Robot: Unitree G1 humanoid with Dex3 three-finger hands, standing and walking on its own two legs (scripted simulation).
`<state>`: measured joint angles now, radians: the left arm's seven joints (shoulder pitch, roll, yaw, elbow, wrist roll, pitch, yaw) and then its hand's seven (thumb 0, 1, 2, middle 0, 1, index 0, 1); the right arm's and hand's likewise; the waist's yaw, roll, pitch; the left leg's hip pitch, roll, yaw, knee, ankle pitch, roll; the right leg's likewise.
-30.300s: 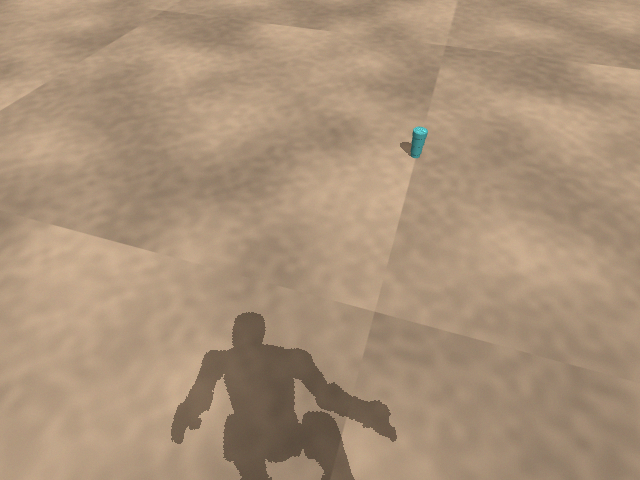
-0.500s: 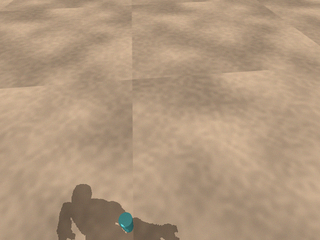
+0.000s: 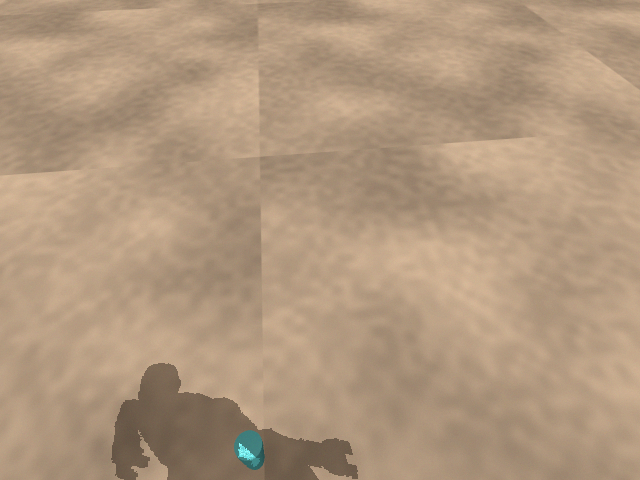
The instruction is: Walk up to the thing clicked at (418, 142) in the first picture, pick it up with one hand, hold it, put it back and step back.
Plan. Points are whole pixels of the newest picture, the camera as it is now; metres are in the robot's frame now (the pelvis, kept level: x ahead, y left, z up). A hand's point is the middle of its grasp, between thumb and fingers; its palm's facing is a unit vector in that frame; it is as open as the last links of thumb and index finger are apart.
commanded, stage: stand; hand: left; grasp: from the side
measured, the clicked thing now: (252, 453) +0.36 +0.20 -0.71
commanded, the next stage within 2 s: step back in 0.42 s
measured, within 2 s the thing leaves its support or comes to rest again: neither
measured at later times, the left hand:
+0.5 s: hand out of the picture +0.08 +0.26 -0.16, palm faces -0.01 -0.94 -0.35, open 7.4 cm
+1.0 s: hand out of the picture +0.05 +0.28 -0.18, palm faces -0.01 -0.92 -0.39, open 7.4 cm
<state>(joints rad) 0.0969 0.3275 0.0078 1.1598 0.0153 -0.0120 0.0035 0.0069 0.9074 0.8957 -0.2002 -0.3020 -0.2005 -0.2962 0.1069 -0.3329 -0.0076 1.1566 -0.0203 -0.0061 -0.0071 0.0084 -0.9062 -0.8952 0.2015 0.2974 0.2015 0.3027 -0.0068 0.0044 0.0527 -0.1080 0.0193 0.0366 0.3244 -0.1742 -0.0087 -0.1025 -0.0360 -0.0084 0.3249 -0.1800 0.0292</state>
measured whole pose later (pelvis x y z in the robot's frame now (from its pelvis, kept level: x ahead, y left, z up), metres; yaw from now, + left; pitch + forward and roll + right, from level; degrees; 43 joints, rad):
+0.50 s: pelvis +0.00 +0.00 +0.00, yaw +0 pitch -1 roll +0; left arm 0.10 0.35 0.03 1.10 0.00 0.00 0.00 0.01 0.91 0.90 -0.20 -0.30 -0.20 -0.30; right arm 0.08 -0.34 -0.02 1.12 -0.01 0.01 0.00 0.01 -0.91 -0.90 0.20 0.30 0.20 0.30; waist -0.01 -0.01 0.08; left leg -0.16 0.02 0.04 0.38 -0.20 0.00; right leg -0.16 -0.04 0.00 0.40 -0.21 0.03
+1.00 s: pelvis -0.09 +0.02 -0.03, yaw +1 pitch -1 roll +0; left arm 0.05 0.40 0.06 0.85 0.02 0.06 0.03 0.01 0.91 0.90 -0.20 -0.30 -0.20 -0.30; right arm 0.16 -0.36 -0.06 0.95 -0.04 0.05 0.01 0.01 -0.91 -0.90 0.20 0.30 0.20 0.30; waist -0.02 -0.05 0.19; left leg -0.25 -0.03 -0.02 0.66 -0.39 0.02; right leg -0.48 0.00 0.10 0.85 -0.46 0.00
